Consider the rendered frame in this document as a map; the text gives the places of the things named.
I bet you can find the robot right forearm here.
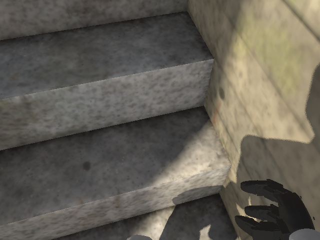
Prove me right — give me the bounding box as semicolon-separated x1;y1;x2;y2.
289;228;320;240

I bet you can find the robot right hand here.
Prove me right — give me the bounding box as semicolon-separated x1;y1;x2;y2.
235;179;315;240

